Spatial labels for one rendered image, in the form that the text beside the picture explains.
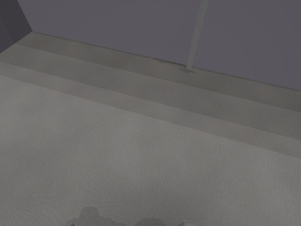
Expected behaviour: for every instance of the panel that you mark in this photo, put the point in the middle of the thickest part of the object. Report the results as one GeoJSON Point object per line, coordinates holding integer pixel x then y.
{"type": "Point", "coordinates": [199, 24]}

